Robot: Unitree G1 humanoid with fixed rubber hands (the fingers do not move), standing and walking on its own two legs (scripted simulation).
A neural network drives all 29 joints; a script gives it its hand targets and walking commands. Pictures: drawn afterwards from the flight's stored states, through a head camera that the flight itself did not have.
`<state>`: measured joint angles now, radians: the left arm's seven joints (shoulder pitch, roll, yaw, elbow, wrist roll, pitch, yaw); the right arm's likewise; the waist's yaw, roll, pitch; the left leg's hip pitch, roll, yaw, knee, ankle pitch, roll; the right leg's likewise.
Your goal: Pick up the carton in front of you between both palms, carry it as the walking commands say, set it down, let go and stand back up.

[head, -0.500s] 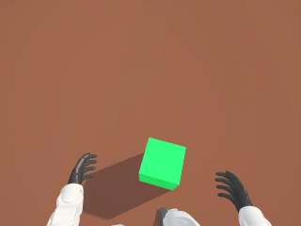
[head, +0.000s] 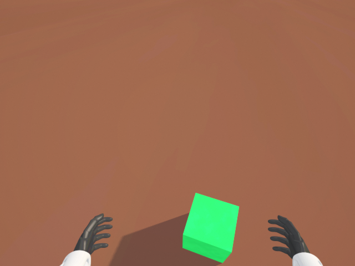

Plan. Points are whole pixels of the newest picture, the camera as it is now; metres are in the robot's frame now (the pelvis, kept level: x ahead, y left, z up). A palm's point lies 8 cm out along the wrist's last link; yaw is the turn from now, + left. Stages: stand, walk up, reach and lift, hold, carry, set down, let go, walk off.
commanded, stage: let go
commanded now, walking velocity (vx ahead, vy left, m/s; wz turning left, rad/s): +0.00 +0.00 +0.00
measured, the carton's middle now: (209, 228) +0.38 -0.12 -0.65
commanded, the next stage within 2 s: stand in 0.12 s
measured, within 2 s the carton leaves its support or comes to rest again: neither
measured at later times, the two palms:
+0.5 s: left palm out of the picture +0.11 +0.27 -0.08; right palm out of the picture +0.14 -0.31 -0.11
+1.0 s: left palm out of the picture +0.10 +0.26 -0.08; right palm out of the picture +0.13 -0.33 -0.10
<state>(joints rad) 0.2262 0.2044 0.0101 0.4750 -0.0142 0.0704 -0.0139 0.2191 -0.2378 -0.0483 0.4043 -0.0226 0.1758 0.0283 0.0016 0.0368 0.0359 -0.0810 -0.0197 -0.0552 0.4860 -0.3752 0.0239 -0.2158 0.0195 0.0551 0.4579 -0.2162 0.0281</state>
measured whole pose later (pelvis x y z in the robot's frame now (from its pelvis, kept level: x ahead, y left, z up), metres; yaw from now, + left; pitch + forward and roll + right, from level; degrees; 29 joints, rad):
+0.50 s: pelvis +0.01 -0.04 +0.00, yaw +2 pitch +0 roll +0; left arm 0.19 0.32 0.06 0.78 0.04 0.01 0.01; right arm 0.24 -0.36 -0.04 0.69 -0.04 0.01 -0.02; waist 0.01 0.07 0.02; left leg -0.12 0.00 -0.10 0.51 -0.39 -0.02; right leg -0.28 0.03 0.00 0.55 -0.27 -0.02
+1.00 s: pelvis +0.00 -0.04 +0.00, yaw +3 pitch -2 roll +0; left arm 0.13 0.33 0.05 0.91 0.02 0.01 0.01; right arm 0.22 -0.38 -0.01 0.81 -0.03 0.00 -0.03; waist 0.01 0.05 0.02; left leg -0.06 0.01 -0.11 0.43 -0.35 -0.03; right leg -0.21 0.03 -0.01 0.49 -0.24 -0.03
